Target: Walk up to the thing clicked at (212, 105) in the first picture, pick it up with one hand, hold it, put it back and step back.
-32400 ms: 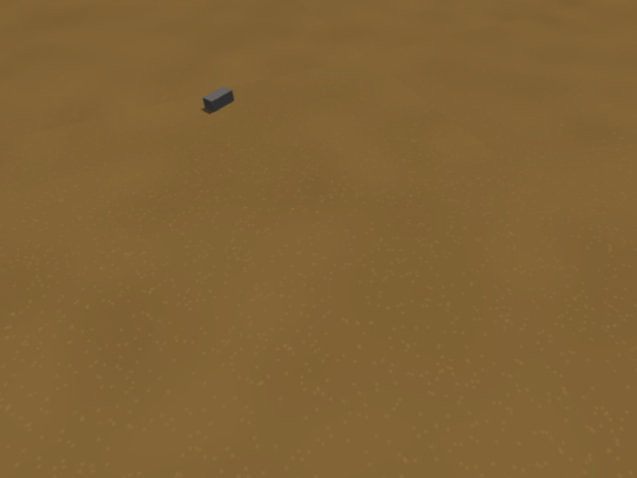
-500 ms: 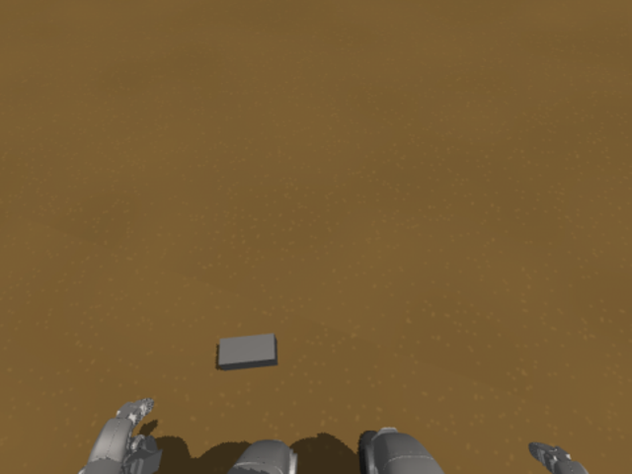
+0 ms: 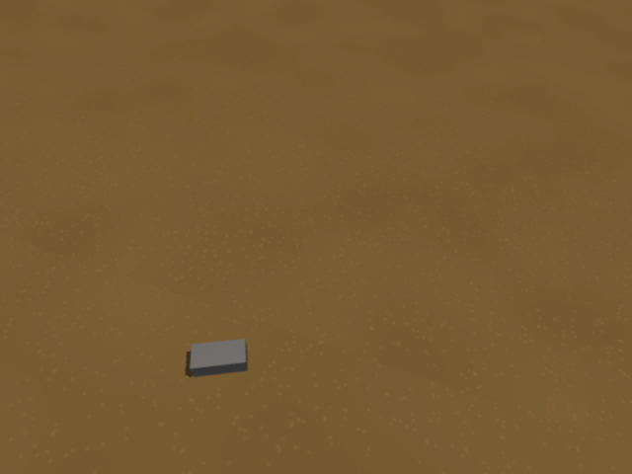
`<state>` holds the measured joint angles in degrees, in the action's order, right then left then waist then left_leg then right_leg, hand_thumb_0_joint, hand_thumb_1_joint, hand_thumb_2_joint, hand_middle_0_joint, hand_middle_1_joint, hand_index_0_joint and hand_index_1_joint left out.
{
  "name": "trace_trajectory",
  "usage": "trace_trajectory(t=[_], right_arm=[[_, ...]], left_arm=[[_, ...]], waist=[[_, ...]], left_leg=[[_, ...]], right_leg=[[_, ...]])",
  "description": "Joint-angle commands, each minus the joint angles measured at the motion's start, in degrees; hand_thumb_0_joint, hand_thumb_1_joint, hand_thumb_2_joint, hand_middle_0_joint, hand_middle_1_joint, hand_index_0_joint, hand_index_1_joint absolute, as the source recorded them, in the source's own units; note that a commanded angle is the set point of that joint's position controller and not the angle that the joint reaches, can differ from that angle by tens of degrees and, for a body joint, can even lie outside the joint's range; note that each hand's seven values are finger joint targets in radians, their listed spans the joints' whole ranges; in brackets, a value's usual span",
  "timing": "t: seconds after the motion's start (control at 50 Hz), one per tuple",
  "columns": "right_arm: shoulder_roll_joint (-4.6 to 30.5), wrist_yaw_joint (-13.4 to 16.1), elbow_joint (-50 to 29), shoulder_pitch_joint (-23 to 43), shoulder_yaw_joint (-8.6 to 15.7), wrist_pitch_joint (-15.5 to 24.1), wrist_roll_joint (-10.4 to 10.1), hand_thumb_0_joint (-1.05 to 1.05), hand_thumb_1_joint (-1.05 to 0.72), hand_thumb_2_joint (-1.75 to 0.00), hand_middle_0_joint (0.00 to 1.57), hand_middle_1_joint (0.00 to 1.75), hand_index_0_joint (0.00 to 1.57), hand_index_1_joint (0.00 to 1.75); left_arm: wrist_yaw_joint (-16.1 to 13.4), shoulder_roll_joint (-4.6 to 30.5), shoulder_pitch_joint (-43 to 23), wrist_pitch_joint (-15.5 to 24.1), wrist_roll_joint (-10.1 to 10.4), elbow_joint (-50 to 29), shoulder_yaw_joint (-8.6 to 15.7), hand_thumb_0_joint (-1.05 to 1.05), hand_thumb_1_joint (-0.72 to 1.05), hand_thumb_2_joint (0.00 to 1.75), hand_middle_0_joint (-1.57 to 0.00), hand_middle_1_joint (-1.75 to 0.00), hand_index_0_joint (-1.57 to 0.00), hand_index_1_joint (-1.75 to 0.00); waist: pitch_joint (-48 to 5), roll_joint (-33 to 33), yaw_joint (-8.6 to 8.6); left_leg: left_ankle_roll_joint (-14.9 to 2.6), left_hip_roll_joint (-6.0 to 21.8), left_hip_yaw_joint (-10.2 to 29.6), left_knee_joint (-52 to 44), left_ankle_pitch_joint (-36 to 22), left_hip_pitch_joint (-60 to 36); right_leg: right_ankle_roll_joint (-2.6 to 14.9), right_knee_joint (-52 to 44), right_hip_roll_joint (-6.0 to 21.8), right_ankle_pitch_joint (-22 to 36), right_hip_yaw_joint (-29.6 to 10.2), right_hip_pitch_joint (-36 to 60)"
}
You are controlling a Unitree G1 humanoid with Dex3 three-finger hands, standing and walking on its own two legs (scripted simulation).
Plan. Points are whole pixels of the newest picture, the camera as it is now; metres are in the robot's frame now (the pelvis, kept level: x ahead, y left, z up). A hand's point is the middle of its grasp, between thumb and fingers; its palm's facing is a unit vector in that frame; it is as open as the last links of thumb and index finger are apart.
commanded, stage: walk up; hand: left
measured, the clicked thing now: (219, 357) +0.56 +0.26 -0.73
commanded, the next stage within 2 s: none
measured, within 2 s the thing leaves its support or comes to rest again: neither
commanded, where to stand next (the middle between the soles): +0.20 -0.01 m, yaw +4 degrees
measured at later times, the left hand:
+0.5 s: hand out of the picture +0.05 +0.27 -0.15, palm faces +0.05 -0.92 -0.39, open 7.4 cm
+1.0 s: hand out of the picture +0.10 +0.26 -0.15, palm faces +0.02 -0.89 -0.45, open 7.4 cm
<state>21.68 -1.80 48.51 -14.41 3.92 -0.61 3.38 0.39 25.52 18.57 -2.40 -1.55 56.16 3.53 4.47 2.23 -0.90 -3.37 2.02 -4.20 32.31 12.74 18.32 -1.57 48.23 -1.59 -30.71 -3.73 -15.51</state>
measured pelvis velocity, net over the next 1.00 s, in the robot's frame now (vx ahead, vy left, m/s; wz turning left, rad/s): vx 0.04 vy -0.02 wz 0.05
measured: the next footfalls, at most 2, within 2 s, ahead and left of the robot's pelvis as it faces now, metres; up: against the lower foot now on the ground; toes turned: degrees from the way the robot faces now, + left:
right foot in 0.08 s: +0.00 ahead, -0.13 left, +0.00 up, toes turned -2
left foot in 0.48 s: +0.14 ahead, +0.13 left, +0.00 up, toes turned +5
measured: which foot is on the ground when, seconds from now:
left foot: down 0.00-0.12, up 0.14-0.46, down 0.48-0.84, up 0.86-1.00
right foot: up 0.00-0.06, down 0.08-0.52, up 0.54-0.80, down 0.82-1.00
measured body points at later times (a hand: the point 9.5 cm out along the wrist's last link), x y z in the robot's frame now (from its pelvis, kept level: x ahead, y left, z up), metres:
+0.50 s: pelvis +0.04 -0.01 -0.01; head +0.07 +0.00 +0.44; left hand +0.05 +0.32 -0.12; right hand +0.10 -0.32 -0.13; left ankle +0.10 +0.13 -0.74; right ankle -0.04 -0.13 -0.73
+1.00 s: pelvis +0.04 -0.02 -0.02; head +0.09 -0.05 +0.43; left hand +0.10 +0.30 -0.12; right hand +0.18 -0.33 -0.15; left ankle +0.03 +0.12 -0.68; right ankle +0.11 -0.15 -0.73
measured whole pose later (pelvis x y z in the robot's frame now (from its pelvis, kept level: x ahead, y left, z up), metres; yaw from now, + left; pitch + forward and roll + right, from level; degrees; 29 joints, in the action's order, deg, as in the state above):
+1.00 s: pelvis +0.04 -0.02 -0.02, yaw +3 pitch -2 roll +1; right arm 24.1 0.2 49.5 -6.8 3.3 -2.8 -0.3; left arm -0.8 21.0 11.4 0.7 -1.9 51.0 2.0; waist 8.6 -3.2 1.2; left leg -0.6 -1.9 4.0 63.9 29.2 26.7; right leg -0.1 42.0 2.8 -17.1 -0.9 -23.0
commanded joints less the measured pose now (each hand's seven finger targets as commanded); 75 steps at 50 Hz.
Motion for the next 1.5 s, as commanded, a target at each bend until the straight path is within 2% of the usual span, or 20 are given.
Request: trace_trajectory(t=[0.0,0.06,0.1,0.12,0.2,0.32,0.44,0.48,0.5,0.54,0.62,0.78,0.86,0.92,1.08,1.16,1.22,1.28,1.38,1.48], right_arm=[[17.95,-0.29,-4.36,-0.50,5.20,0.09,-0.35,0.00,-0.90,-0.90,0.20,0.30,0.20,0.30],[13.64,-0.53,-6.55,6.24,3.93,-0.46,-1.13,0.00,-0.90,-0.90,0.20,0.30,0.20,0.30],[9.68,-0.34,-7.86,6.07,2.54,-0.76,-1.99,0.00,-0.90,-0.90,0.20,0.30,0.20,0.30],[13.68,-0.12,-7.10,7.06,3.72,-0.50,-2.19,0.00,-0.90,-0.90,0.20,0.30,0.20,0.30],[13.72,-1.40,-1.84,-3.18,3.99,0.75,-3.50,0.00,-0.90,-0.90,0.20,0.30,0.20,0.30],[12.58,-1.53,-2.68,0.03,3.19,1.74,-2.59,0.00,-0.90,-0.90,0.20,0.30,0.20,0.30],[10.07,0.66,-1.16,-1.55,2.45,3.78,-2.11,0.00,-0.90,-0.90,0.20,0.30,0.20,0.30],[15.27,2.13,0.91,-11.37,4.33,4.73,-1.79,0.00,-0.90,-0.90,0.20,0.30,0.20,0.30],[19.27,2.71,-0.22,-12.25,4.95,5.04,-1.34,0.00,-0.90,-0.90,0.20,0.30,0.20,0.30],[19.29,2.78,-0.89,-9.40,5.33,4.57,-3.82,0.00,-0.90,-0.90,0.20,0.30,0.20,0.30],[13.79,3.38,-2.92,-0.84,2.31,4.61,-3.32,0.00,-0.90,-0.90,0.20,0.30,0.20,0.30],[12.89,2.54,-4.58,6.58,1.53,0.58,-4.08,0.00,-0.90,-0.90,0.20,0.30,0.20,0.30],[12.83,3.60,-4.07,6.02,2.48,-1.87,-3.17,0.00,-0.90,-0.90,0.20,0.30,0.20,0.30],[11.79,2.71,-1.48,2.54,2.56,-1.40,-4.05,0.00,-0.90,-0.90,0.20,0.30,0.20,0.30],[9.77,1.98,2.70,-0.69,1.54,1.30,-2.46,0.00,-0.90,-0.90,0.20,0.30,0.20,0.30],[20.39,2.32,1.59,7.28,3.12,2.57,-2.12,0.00,-0.90,-0.90,0.20,0.30,0.20,0.30],[12.24,2.17,1.36,12.25,0.30,2.67,-2.40,0.00,-0.90,-0.90,0.20,0.30,0.20,0.30],[11.23,2.01,3.67,6.51,-0.13,2.68,-3.76,0.00,-0.90,-0.90,0.20,0.30,0.20,0.30],[12.44,1.86,6.07,7.96,0.36,2.15,-2.87,0.00,-0.90,-0.90,0.20,0.30,0.20,0.30],[11.22,1.55,7.25,8.64,-0.74,2.61,-2.80,0.00,-0.90,-0.90,0.20,0.30,0.20,0.30]], left_arm=[[-0.23,9.82,0.76,4.66,0.03,-5.31,2.67,0.00,0.90,0.90,-0.20,-0.30,-0.20,-0.30],[-0.49,9.20,12.73,4.97,-0.41,-0.36,3.64,0.00,0.90,0.90,-0.20,-0.30,-0.20,-0.30],[-1.19,15.97,8.62,5.46,-1.31,-3.95,5.28,0.00,0.90,0.90,-0.20,-0.30,-0.20,-0.30],[-1.38,17.49,4.41,5.54,-1.29,-6.01,5.25,0.00,0.90,0.90,-0.20,-0.30,-0.20,-0.30],[-1.45,13.22,-3.48,7.71,0.00,-8.14,4.35,0.00,0.90,0.90,-0.20,-0.30,-0.20,-0.30],[-0.59,11.89,-1.42,6.99,-0.68,-10.25,4.80,0.00,0.90,0.90,-0.20,-0.30,-0.20,-0.30],[-0.46,11.10,0.13,4.65,1.10,-11.23,3.22,0.00,0.90,0.90,-0.20,-0.30,-0.20,-0.30],[-0.81,6.06,2.44,4.31,1.58,-12.94,1.55,0.00,0.90,0.90,-0.20,-0.30,-0.20,-0.30],[-0.85,2.23,4.18,4.22,2.18,-13.59,0.65,0.00,0.90,0.90,-0.20,-0.30,-0.20,-0.30],[-1.77,9.88,0.73,3.00,1.50,-11.58,1.85,0.00,0.90,0.90,-0.20,-0.30,-0.20,-0.30],[-0.82,7.83,1.79,2.72,1.88,-9.39,1.69,0.00,0.90,0.90,-0.20,-0.30,-0.20,-0.30],[-2.09,8.15,2.33,3.98,1.18,-5.31,2.57,0.00,0.90,0.90,-0.20,-0.30,-0.20,-0.30],[-2.20,17.92,-6.37,4.36,-0.09,-9.69,4.41,0.00,0.90,0.90,-0.20,-0.30,-0.20,-0.30],[-2.76,12.45,-9.18,4.62,-0.01,-9.75,3.54,0.00,0.90,0.90,-0.20,-0.30,-0.20,-0.30],[-1.55,11.27,-8.96,3.43,0.12,-9.45,2.60,0.00,0.90,0.90,-0.20,-0.30,-0.20,-0.30],[-2.29,9.90,-11.71,3.39,0.87,-7.66,1.70,0.00,0.90,0.90,-0.20,-0.30,-0.20,-0.30],[-1.12,7.24,-6.77,4.68,1.48,-4.36,1.18,0.00,0.90,0.90,-0.20,-0.30,-0.20,-0.30],[-1.53,9.51,-7.42,5.38,1.17,-3.08,1.71,0.00,0.90,0.90,-0.20,-0.30,-0.20,-0.30],[-0.62,8.47,-12.43,4.71,1.24,-2.44,-0.06,0.00,0.90,0.90,-0.20,-0.30,-0.20,-0.30],[-0.37,8.42,-13.02,5.35,1.04,0.03,-0.16,0.00,0.90,0.90,-0.20,-0.30,-0.20,-0.30]], waist=[[-3.44,-15.59,-0.93],[0.64,-5.82,5.96],[7.46,7.70,4.94],[11.87,4.72,4.95],[9.83,5.48,-1.36],[9.03,8.77,2.63],[-0.75,3.96,1.82],[-9.68,-9.77,-2.38],[-11.88,-18.73,-1.55],[-10.39,-9.92,-1.79],[-3.94,-9.30,1.78],[-6.54,-12.56,3.76],[-1.42,9.05,2.64],[-2.58,6.06,0.33],[-9.22,10.21,0.46],[-2.44,-10.43,0.55],[-1.69,-7.93,4.67],[-6.98,-5.00,2.52],[-1.72,-5.05,1.35],[-1.77,-2.80,1.48]], left_leg=[[-9.57,12.82,18.37,-16.15,26.23,-7.55],[-1.94,5.04,8.51,-4.65,26.74,11.44],[3.31,-4.70,8.03,22.40,17.06,30.09],[3.16,-2.58,14.53,24.23,14.57,25.45],[3.98,-3.45,15.04,25.47,1.86,18.88],[5.14,-0.15,8.81,13.42,0.94,11.66],[2.70,-2.84,-0.25,-5.69,-7.94,-5.71],[-1.42,2.67,8.12,-7.38,-17.60,-20.97],[-8.00,16.62,30.73,-5.39,-26.53,-28.31],[-16.24,21.90,38.32,-11.18,-16.19,-18.48],[-8.44,11.19,13.23,-7.85,-21.31,-4.57],[-4.63,8.71,9.79,5.88,-16.32,5.33],[2.21,-2.43,10.79,35.62,23.99,9.57],[1.87,-2.88,11.07,36.62,17.10,9.25],[2.90,-3.36,2.69,-8.90,8.82,-5.80],[-11.34,19.52,34.18,-13.51,4.57,2.16],[-2.08,5.63,11.25,-4.41,-7.14,0.81],[0.94,2.99,9.71,1.28,-9.87,0.10],[-0.59,4.16,13.22,-8.94,13.60,-2.73],[0.26,3.65,11.34,-10.68,9.66,-1.30]], right_leg=[[2.80,-14.29,0.26,-3.89,5.80,-2.27],[5.03,-30.02,-0.27,8.76,6.05,16.72],[10.49,-41.62,21.73,-22.06,-30.56,11.50],[12.48,-45.03,25.68,-29.30,-33.86,0.27],[6.57,-41.30,13.44,-4.15,-9.39,3.95],[10.11,-37.57,13.59,3.41,-1.30,2.81],[9.24,-15.22,12.62,43.77,5.57,6.95],[4.68,7.34,6.86,30.43,7.92,-0.11],[2.44,17.21,-1.86,-3.10,5.81,-14.08],[4.19,22.34,2.57,-4.49,-1.93,-12.69],[3.72,12.95,4.41,4.25,-1.15,-7.45],[2.83,-12.97,1.56,21.33,5.33,6.56],[19.51,-28.00,27.05,27.14,-29.74,-8.04],[14.38,-21.28,17.15,30.41,-13.05,-5.04],[10.83,-12.61,13.09,20.92,-6.93,0.40],[2.49,1.87,5.37,-2.01,0.03,-8.00],[3.28,-14.59,4.23,17.71,2.38,1.31],[5.78,-17.77,7.53,34.25,-2.60,10.04],[4.86,-21.12,6.26,10.27,-2.79,-1.81],[4.70,-24.34,7.13,15.46,-4.16,3.39]])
